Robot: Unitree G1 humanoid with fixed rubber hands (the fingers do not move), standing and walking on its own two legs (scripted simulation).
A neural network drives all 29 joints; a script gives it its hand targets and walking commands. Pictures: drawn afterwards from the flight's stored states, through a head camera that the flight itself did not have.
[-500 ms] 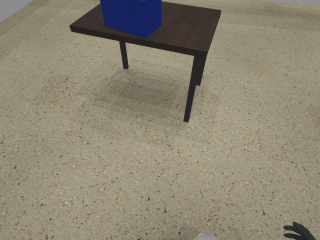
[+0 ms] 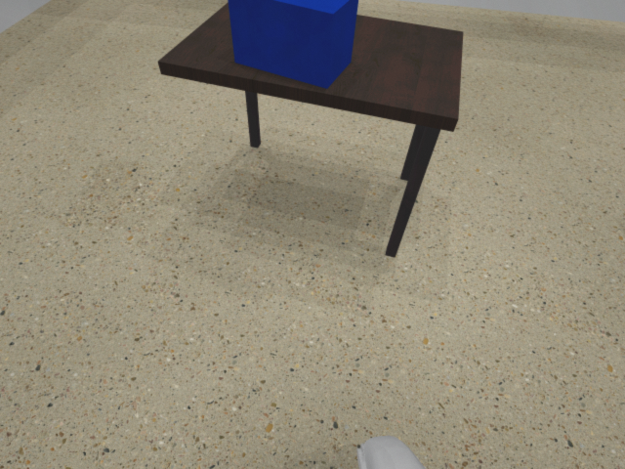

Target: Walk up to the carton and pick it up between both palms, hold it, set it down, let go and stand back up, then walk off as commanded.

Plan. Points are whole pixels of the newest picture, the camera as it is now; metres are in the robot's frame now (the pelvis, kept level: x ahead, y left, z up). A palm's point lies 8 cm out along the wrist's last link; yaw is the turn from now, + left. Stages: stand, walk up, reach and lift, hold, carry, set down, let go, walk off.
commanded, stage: walk up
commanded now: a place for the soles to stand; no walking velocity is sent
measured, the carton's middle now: (294, 28) +1.21 +0.10 +0.02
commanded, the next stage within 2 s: none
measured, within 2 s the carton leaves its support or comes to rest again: neither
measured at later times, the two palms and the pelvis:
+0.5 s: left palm (40, 407) +0.22 +0.40 -0.10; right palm (480, 371) +0.28 -0.22 -0.09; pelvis +0.16 +0.08 -0.01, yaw -2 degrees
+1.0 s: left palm (52, 306) +0.38 +0.45 -0.10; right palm (449, 332) +0.32 -0.17 -0.04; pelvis +0.29 +0.16 +0.02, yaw -8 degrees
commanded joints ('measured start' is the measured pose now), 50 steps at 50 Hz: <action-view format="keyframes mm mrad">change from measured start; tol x32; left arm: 1 -65 209 99 -25 -20 -18 -29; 8 -92 173 68 -59 -31 -28 -30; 12 453 284 147 74 -23 -31 2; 24 -164 309 137 -101 3 -44 11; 50 -33 149 69 -35 -13 27 -28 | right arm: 1 51 -258 -89 -50 -21 -56 -34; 50 124 -237 -76 -34 -26 -34 -47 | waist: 1 -90 189 6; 9 -52 241 -103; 13 150 -214 -291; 23 -79 -139 -72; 26 -250 437 -185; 50 -122 214 -107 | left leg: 1 281 251 -275 -398 645 -32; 10 259 150 -7 83 1020 -34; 14 -626 -23 -256 786 -171 -122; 22 -250 161 -227 183 -71 -30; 25 382 106 -187 -145 155 -60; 29 66 443 -940 -773 -750 -104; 50 514 281 -222 -395 826 -72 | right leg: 1 -251 -53 -76 -251 87 -17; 10 313 82 -387 -829 249 -32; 13 874 -363 678 -893 196 -324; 14 786 -511 983 -962 12 -497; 18 448 -303 466 -832 400 -340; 23 -7 -282 310 -756 142 -264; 26 -388 89 -23 -15 -208 -74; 50 -209 -37 -87 -376 52 -25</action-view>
